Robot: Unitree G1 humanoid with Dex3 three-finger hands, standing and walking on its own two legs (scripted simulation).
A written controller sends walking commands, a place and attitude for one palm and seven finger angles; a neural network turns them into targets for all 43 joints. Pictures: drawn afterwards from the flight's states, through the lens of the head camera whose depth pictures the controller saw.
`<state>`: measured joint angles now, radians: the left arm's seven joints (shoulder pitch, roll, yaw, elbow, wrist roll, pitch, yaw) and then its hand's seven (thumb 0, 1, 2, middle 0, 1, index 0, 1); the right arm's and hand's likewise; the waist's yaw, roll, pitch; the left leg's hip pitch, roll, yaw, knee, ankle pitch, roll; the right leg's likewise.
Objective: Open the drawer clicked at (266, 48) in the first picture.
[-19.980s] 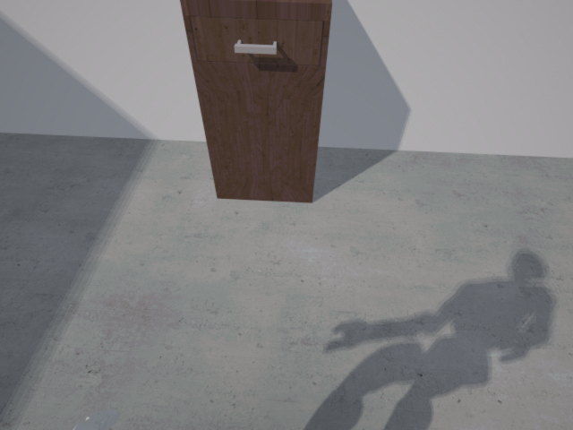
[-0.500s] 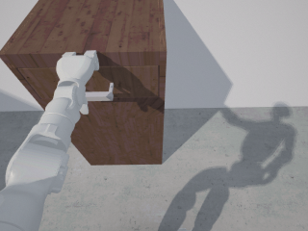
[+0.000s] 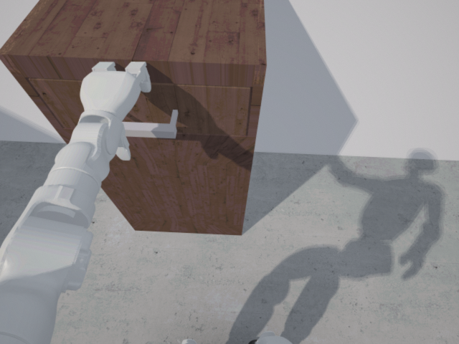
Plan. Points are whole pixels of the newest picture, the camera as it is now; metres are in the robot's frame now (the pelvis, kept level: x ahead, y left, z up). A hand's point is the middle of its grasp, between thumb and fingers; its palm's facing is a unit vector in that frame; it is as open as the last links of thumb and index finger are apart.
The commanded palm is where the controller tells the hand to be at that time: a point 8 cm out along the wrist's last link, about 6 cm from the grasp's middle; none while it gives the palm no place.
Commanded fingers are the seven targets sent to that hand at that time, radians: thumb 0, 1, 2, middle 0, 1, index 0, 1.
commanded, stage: move the hooked fingers above the handle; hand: left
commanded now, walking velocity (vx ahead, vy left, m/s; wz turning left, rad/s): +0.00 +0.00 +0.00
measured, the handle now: (144, 121) +0.54 +0.16 +0.02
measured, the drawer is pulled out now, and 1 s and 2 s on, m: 0.00 0.00 0.00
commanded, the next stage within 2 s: lower the fingers behind the handle in 0.88 s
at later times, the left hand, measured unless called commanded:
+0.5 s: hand (128, 124) +0.49 +0.17 +0.07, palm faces +0.05 -0.03 -1.00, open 13.8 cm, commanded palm +0.48 +0.19 +0.13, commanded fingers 0.00 -0.50 0.30 -0.30 -1.20 -0.30 -1.20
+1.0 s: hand (133, 126) +0.48 +0.16 +0.07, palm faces +0.03 -0.04 -1.00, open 13.8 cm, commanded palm +0.47 +0.19 +0.13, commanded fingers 0.00 -0.50 0.30 -0.30 -1.20 -0.30 -1.20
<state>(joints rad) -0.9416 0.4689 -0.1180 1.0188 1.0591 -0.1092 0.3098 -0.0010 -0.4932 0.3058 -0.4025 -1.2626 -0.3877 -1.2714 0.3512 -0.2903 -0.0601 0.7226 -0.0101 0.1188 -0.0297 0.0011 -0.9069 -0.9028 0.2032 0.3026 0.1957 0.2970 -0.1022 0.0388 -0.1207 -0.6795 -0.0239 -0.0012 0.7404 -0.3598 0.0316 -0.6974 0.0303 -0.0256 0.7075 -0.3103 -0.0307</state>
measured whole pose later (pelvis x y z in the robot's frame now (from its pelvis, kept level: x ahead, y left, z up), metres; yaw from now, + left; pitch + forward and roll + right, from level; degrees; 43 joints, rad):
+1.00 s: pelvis +0.00 +0.00 +0.00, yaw -1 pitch +15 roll +0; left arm -0.80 0.46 -0.06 0.89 1.09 -0.20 0.26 0.00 -0.49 0.31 -0.33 -1.20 -0.32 -1.20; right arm 0.31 -0.25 -0.05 0.65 -0.01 0.12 -0.05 0.00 -0.91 -0.90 0.20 0.30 0.20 0.30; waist -0.09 0.04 -0.10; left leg -0.62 -0.02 0.03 0.71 -0.35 0.03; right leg -0.66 0.03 0.00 0.70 -0.31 -0.03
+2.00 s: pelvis -0.01 +0.00 -0.02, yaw +0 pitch +20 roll -1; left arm -0.95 0.54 -0.15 1.06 1.05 -0.13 0.17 0.00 -0.49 0.31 -0.28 -1.27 -0.31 -1.20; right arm 0.36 -0.27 -0.05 0.67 -0.02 0.11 -0.04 0.00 -0.90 -0.90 0.21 0.30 0.20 0.30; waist -0.11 0.04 -0.13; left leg -0.82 -0.02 0.00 0.88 -0.40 0.03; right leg -0.83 0.03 -0.03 0.84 -0.35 -0.03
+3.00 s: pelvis -0.01 +0.01 -0.01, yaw +0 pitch +19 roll -2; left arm -0.92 0.48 -0.14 1.04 1.04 -0.05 0.21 0.00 -0.49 0.31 -0.28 -1.24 -0.32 -1.20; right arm 0.37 -0.24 -0.05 0.69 -0.01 0.11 -0.02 0.00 -0.91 -0.90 0.21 0.30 0.20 0.30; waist -0.11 0.06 -0.14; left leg -0.79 -0.02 0.00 0.86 -0.40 0.04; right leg -0.79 0.03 -0.03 0.80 -0.34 -0.02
